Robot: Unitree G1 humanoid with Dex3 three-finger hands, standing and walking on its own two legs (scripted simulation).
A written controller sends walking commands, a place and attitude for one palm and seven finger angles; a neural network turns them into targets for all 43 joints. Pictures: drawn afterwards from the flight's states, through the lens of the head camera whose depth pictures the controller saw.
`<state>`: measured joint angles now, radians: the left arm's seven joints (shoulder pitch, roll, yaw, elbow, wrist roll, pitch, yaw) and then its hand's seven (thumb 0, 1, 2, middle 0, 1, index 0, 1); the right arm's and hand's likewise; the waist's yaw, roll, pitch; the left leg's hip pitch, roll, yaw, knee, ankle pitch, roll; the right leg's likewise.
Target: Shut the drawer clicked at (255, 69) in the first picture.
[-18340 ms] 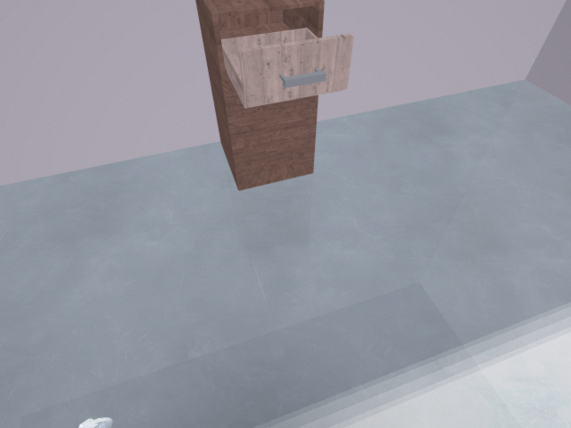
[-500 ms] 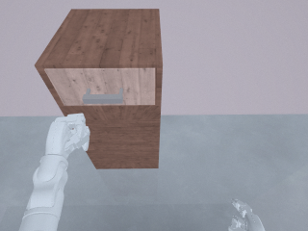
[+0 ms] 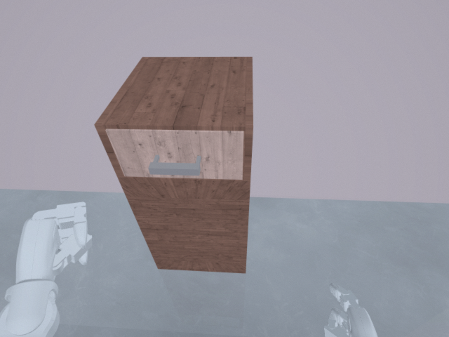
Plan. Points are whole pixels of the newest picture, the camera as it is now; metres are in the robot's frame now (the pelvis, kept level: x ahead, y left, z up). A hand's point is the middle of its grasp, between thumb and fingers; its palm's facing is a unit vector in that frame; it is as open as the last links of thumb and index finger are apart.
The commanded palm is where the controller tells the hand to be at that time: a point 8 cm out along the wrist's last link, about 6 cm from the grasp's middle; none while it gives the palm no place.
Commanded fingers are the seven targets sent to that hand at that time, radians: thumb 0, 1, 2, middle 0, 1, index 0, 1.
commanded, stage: draw the hand back to the body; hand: left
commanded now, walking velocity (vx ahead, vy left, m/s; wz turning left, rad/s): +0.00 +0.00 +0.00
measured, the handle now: (176, 163) +0.56 +0.21 -0.04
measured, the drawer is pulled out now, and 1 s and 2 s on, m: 0.00 0.00 0.00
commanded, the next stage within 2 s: step back with the hand held close in 0.34 s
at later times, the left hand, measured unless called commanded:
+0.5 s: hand (54, 255) +0.17 +0.25 +0.16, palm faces +0.42 -0.82 -0.38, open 3.2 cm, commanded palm +0.12 +0.28 +0.18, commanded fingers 0.00 0.90 0.90 -1.40 -1.60 -1.40 -1.60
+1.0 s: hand (25, 284) +0.13 +0.26 +0.16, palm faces +0.37 -0.78 -0.50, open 3.2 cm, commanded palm +0.07 +0.29 +0.18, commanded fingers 0.00 0.90 0.90 -1.40 -1.60 -1.40 -1.60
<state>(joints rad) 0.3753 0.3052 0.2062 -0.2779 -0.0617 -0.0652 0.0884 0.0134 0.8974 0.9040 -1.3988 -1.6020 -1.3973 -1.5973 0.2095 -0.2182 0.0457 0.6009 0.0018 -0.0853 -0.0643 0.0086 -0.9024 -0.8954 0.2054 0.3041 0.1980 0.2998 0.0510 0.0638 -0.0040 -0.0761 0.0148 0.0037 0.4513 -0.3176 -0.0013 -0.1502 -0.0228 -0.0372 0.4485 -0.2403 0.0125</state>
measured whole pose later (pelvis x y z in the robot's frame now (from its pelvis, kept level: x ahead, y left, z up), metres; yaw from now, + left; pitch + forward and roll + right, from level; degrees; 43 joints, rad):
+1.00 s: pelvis -0.06 +0.02 -0.01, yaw -1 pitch +0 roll +0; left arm 0.60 0.37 0.38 -0.52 -0.02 -0.23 0.13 0.01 0.89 0.90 -1.40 -1.60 -1.40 -1.60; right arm 0.20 -0.21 -0.02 0.56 0.00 -0.06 -0.07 0.01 -0.90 -0.90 0.20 0.30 0.20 0.30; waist 0.01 0.01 0.03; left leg -0.26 -0.02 0.04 0.52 -0.26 0.03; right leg -0.33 -0.06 0.00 0.50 -0.16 0.04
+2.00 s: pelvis -0.20 +0.02 -0.01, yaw +2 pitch +1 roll -4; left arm 0.62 0.42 0.38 -0.61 -0.04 -0.34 0.10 0.01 0.89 0.90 -1.41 -1.60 -1.40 -1.60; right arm 0.16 -0.17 -0.01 0.62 -0.01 -0.11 -0.06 0.01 -0.90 -0.89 0.21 0.30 0.20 0.30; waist -0.01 0.01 0.03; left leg -0.51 0.07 0.04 0.49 -0.02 0.02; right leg -0.18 0.09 0.08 0.52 -0.36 0.00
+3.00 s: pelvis -0.26 +0.07 -0.01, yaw -4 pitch -2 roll +0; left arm 0.60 0.36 0.38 -0.54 -0.02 -0.22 0.15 0.01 0.89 0.90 -1.41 -1.60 -1.40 -1.60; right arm 0.25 -0.22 -0.02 0.68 0.00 -0.12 -0.09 0.01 -0.90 -0.90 0.20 0.30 0.20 0.30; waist -0.01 -0.03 0.00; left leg -0.32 0.01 0.07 0.59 -0.23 0.02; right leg -0.23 -0.03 -0.05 0.63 -0.38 0.00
